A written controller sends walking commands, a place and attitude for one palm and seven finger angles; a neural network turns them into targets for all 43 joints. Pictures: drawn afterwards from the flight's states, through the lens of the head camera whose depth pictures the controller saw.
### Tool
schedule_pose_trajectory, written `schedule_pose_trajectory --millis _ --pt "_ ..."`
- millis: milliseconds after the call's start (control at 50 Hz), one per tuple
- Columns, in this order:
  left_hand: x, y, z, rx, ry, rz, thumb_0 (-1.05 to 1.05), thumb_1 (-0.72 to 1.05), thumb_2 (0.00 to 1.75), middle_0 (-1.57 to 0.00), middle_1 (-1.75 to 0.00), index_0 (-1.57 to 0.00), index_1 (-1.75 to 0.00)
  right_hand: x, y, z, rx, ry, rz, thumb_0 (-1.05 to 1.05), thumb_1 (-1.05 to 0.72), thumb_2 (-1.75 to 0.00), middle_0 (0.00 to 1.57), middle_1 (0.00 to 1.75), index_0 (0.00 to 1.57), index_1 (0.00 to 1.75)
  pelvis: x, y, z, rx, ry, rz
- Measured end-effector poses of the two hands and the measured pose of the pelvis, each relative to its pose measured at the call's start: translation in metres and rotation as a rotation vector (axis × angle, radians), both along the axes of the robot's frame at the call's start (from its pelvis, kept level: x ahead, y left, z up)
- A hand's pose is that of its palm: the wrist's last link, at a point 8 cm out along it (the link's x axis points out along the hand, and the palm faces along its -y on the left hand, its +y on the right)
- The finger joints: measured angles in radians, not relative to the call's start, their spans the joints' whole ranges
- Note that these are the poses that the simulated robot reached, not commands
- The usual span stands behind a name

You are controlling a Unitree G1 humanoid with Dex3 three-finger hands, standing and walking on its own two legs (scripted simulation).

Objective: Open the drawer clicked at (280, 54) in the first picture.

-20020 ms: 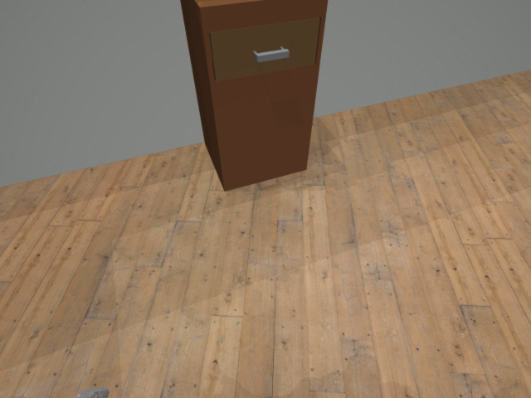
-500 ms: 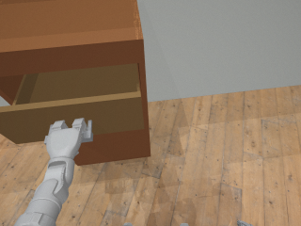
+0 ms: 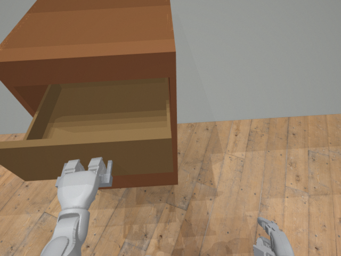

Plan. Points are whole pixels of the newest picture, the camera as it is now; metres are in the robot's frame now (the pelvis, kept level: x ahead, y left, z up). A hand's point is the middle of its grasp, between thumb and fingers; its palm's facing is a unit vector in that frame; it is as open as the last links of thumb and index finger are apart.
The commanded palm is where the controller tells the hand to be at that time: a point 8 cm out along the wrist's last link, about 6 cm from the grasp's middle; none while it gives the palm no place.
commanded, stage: pull the drawer open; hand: left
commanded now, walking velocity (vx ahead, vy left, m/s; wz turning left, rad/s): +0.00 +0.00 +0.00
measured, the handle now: (86, 173) +0.31 +0.24 -0.01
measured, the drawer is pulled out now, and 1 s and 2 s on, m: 0.21 0.30 0.30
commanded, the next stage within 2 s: open the thumb to release the handle in 0.98 s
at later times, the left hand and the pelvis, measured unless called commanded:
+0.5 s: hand (86, 211) +0.22 +0.22 -0.03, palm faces -0.03 -0.07 -1.00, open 5.6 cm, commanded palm +0.19 +0.23 +0.02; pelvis +0.00 -0.01 +0.00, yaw -1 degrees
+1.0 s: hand (81, 234) +0.18 +0.22 -0.03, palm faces -0.04 -0.10 -0.99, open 5.8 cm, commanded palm +0.12 +0.22 +0.02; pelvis +0.00 -0.01 -0.02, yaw -1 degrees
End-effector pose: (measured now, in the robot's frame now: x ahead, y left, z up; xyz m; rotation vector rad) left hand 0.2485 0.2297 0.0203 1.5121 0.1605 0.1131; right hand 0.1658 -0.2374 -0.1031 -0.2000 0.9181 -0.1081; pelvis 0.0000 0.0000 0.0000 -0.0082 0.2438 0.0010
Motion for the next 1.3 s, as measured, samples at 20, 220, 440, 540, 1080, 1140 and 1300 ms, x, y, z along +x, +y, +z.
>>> schedule_pose_trajectory --millis 20,220,440,540,1080,1140,1300 --pt "-0.002 0.000 0.000 0.000 0.001 0.001 0.00 0.70 0.83 -0.35 -1.35 -0.42 -1.35 0.001 0.001 0.000 0.002 -0.003 0.003 0.01 -0.90 -0.90 0.20 0.30 0.20 0.29 0.000 -0.001 0.000 0.001 -0.002 0.000" --pt "-0.017 -0.002 0.001 -0.008 0.010 0.008 0.01 0.70 0.81 -0.34 -1.35 -0.42 -1.35 -0.003 -0.004 -0.001 0.005 -0.005 0.002 0.01 -0.90 -0.90 0.20 0.30 0.20 0.29 -0.003 -0.007 -0.001 0.007 -0.009 -0.006" --pt "-0.038 -0.005 0.000 -0.010 0.006 0.012 0.01 0.70 0.81 -0.33 -1.35 -0.42 -1.35 -0.009 -0.015 -0.005 -0.009 0.005 -0.009 0.01 -0.90 -0.90 0.20 0.30 0.20 0.29 -0.002 -0.009 -0.004 0.011 -0.005 -0.012" --pt "-0.048 -0.006 0.001 -0.015 0.007 0.015 0.01 0.70 0.81 -0.33 -1.35 -0.42 -1.35 -0.004 -0.014 -0.004 -0.004 -0.010 -0.004 0.01 -0.90 -0.90 0.20 0.30 0.20 0.29 -0.002 -0.009 -0.005 0.012 -0.005 -0.015" --pt "-0.096 -0.011 0.005 -0.048 0.027 0.019 0.03 0.68 0.73 -0.30 -1.35 -0.42 -1.35 0.029 0.004 0.002 0.057 -0.116 0.091 0.01 -0.90 -0.90 0.20 0.30 0.20 0.29 0.002 -0.012 -0.016 0.017 0.007 -0.033" --pt "-0.097 -0.009 0.004 -0.018 0.011 -0.006 0.02 0.68 0.74 -0.31 -1.35 -0.42 -1.35 0.027 0.000 -0.004 0.029 -0.094 0.100 0.01 -0.90 -0.90 0.20 0.30 0.20 0.29 0.001 -0.012 -0.019 0.016 0.016 -0.020" --pt "-0.093 -0.002 0.002 -0.017 -0.040 0.080 0.00 0.55 0.73 -0.37 -1.32 -0.40 -1.32 0.016 -0.003 -0.019 0.012 -0.037 0.083 0.01 -0.90 -0.90 0.20 0.30 0.20 0.29 -0.007 -0.011 -0.023 0.011 0.014 0.004"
